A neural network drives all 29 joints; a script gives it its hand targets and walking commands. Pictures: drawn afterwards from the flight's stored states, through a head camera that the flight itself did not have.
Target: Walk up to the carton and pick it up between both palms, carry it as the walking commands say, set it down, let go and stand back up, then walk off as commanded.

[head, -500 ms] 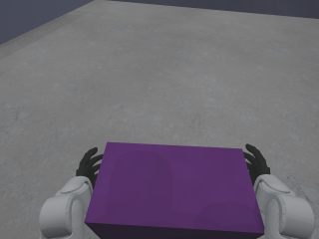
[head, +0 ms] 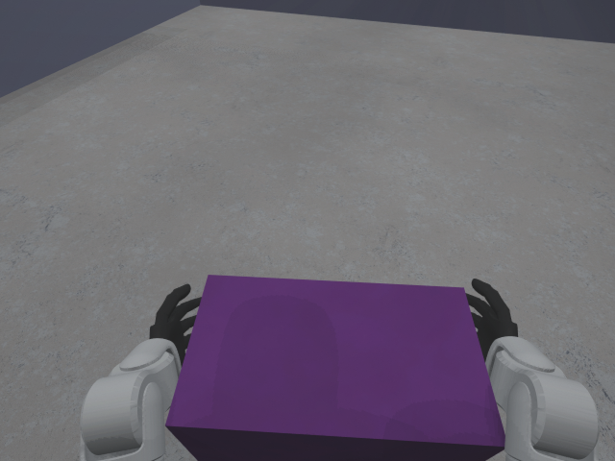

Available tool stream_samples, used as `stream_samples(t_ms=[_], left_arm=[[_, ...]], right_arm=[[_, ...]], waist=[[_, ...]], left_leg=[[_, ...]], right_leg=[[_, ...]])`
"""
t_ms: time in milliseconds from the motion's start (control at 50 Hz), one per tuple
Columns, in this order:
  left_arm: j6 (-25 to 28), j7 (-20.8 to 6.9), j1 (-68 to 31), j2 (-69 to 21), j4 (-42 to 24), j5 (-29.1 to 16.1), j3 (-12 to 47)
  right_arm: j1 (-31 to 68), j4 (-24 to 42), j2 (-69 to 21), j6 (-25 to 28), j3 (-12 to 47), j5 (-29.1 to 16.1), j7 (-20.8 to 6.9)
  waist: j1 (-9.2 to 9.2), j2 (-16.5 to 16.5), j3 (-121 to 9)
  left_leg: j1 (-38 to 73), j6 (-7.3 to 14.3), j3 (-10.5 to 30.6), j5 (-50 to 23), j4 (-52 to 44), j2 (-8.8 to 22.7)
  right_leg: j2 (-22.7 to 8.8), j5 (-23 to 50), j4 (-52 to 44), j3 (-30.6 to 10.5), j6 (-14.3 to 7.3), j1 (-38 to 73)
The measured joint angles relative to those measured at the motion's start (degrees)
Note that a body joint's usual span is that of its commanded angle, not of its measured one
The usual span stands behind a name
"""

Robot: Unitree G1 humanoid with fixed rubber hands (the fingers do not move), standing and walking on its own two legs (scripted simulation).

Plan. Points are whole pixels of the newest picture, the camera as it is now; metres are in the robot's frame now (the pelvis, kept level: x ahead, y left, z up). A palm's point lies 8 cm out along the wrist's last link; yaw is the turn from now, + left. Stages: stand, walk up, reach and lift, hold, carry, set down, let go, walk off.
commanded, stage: carry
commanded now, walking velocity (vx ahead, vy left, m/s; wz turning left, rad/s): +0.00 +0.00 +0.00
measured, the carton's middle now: (327, 394) +0.20 +0.00 +0.01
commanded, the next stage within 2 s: hold in 1.52 s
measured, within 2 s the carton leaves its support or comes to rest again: neither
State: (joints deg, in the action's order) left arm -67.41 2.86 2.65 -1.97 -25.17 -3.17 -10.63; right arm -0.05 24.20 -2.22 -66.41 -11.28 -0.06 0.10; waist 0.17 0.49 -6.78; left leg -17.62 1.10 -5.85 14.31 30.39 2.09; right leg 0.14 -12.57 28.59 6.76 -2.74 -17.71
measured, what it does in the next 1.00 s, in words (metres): stands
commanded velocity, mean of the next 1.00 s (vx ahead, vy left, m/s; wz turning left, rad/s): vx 0.00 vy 0.00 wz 0.00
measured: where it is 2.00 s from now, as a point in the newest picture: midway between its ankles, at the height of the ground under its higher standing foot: outside the picture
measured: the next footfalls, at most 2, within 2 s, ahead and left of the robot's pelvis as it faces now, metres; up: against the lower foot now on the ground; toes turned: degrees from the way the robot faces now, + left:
none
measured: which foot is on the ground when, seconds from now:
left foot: down 0.00-1.00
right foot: down 0.00-1.00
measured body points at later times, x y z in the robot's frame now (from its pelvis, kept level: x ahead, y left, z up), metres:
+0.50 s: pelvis -0.01 +0.00 +0.00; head -0.04 +0.00 +0.45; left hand +0.23 +0.19 +0.07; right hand +0.24 -0.19 +0.08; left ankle +0.02 +0.10 -0.74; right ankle +0.03 -0.09 -0.74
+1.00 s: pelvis -0.02 +0.00 +0.00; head -0.04 +0.00 +0.45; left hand +0.23 +0.19 +0.06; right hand +0.24 -0.19 +0.07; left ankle +0.02 +0.10 -0.74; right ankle +0.03 -0.09 -0.74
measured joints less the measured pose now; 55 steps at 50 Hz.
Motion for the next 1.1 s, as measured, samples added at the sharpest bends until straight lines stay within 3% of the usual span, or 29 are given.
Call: stream_samples(t_ms=[380,500,640,740,900,1000,1060,1100], left_arm=[[2.6,-0.8,-0.7,0.3,3.6,1.3,0.3],[2.9,-0.8,-0.3,0.3,1.1,0.6,0.2],[4.8,-1.3,-1.4,0.5,6.9,1.9,0.3],[4.9,-1.1,-0.6,0.5,3.3,1.1,0.4],[7.1,-2.1,-2.7,0.7,10.0,3.1,0.5],[7.5,-1.8,-2.1,1.1,7.8,2.1,0.7],[6.2,-1.0,-0.8,1.0,2.4,0.6,0.7],[6.1,-1.3,-1.1,0.7,3.4,1.3,0.5]], right_arm=[[1.1,-4.0,0.4,2.6,0.3,1.2,-0.8],[0.7,-1.5,0.4,2.9,0.6,0.5,-0.6],[1.8,-7.1,0.8,4.7,0.8,1.7,-0.9],[1.4,-3.9,0.7,4.6,0.8,0.7,-0.7],[2.8,-10.5,0.9,7.4,0.7,2.6,-1.5],[2.4,-8.0,1.2,7.4,1.2,1.7,-1.0],[1.3,-2.7,0.9,5.9,1.2,0.3,-0.4],[1.6,-4.0,0.8,6.1,1.0,0.9,-0.8]], waist=[[-0.25,0.0,-0.1],[-0.27,0.2,0.9],[-0.13,-0.3,0.3],[0.0,-0.5,1.2],[0.06,-0.3,0.5],[-0.09,-0.5,1.5],[-0.09,-0.6,2.2],[-0.09,-0.5,1.6]], left_leg=[[-0.1,0.2,-0.2,-0.8,-0.4,-0.2],[-0.3,0.2,-0.2,-0.9,-0.2,-0.1],[0.0,0.1,-0.1,-1.0,-0.2,0.0],[-0.4,0.0,-0.1,-1.4,-0.5,0.0],[-0.2,0.1,-0.1,-1.4,-0.4,-0.1],[-0.5,0.1,-0.1,-1.7,-0.7,-0.2],[-0.8,0.1,-0.1,-1.7,-0.4,-0.2],[-0.7,0.1,-0.1,-1.6,-0.4,-0.2]], right_leg=[[-0.2,0.7,-0.2,-0.1,0.1,-0.2],[-0.2,0.9,0.1,-0.1,0.0,-0.5],[-0.1,0.9,-0.1,0.0,-0.1,-0.1],[0.0,1.3,-0.3,-0.1,-0.2,-0.5],[-0.1,1.3,-0.3,0.0,-0.1,-0.3],[-0.2,1.5,-0.2,0.0,-0.1,-0.7],[-0.2,1.4,0.0,0.0,-0.2,-1.0],[-0.2,1.4,0.0,0.0,-0.2,-0.9]])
